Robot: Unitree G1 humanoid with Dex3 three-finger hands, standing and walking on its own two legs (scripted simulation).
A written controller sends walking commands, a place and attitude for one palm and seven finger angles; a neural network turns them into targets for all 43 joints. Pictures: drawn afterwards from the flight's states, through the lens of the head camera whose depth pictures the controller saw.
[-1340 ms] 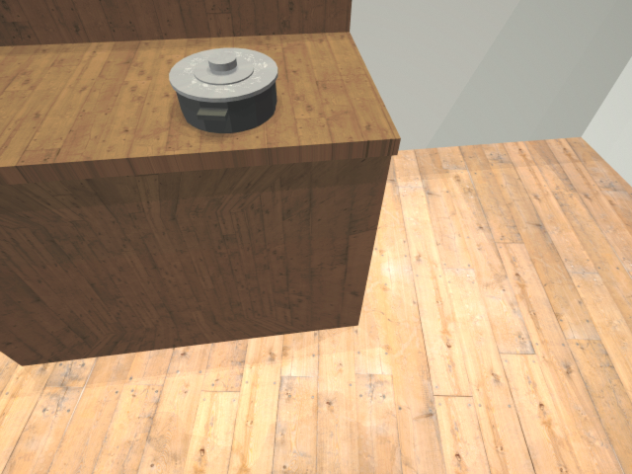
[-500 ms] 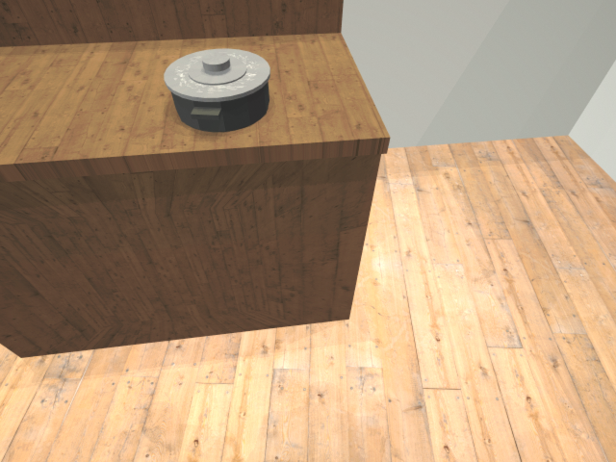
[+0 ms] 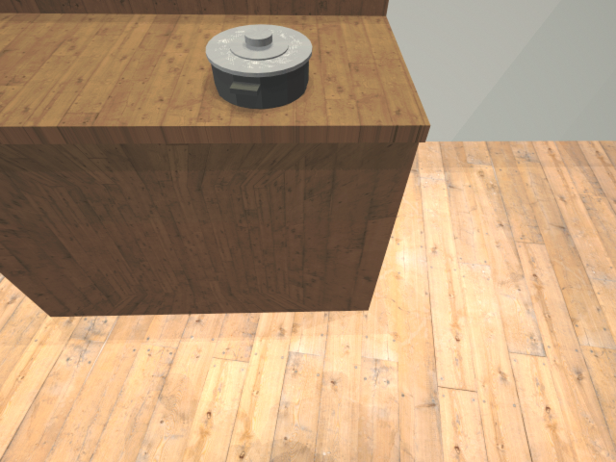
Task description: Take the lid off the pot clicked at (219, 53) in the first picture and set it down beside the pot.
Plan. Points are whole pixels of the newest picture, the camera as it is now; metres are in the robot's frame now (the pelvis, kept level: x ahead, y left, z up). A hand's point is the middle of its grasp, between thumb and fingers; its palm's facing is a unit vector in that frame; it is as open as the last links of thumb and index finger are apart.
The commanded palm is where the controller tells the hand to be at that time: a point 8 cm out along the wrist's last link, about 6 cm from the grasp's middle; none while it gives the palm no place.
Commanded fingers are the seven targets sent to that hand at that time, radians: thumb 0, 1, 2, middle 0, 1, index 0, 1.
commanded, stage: take the last steps up to it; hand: left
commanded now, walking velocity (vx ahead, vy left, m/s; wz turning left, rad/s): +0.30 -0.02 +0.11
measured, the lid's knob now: (258, 37) +0.81 +0.15 +0.15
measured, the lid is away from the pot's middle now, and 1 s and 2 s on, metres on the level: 0.00 0.00 0.00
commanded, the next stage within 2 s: come to a stop and stand still in 0.82 s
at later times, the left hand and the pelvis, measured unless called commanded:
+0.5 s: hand out of the picture +0.00 +0.12 -0.14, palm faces +0.15 -0.97 -0.19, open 7.4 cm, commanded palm none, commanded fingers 0.00 0.90 0.90 -0.20 -0.30 -0.20 -0.30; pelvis +0.12 -0.03 +0.01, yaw +5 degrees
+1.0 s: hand (226, 335) +0.34 +0.17 -0.17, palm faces +0.11 -0.96 -0.26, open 7.3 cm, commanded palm none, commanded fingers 0.00 0.90 0.90 -0.20 -0.30 -0.20 -0.30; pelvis +0.31 -0.04 -0.01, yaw +5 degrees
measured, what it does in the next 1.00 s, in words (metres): walks ahead: left foot, then right foot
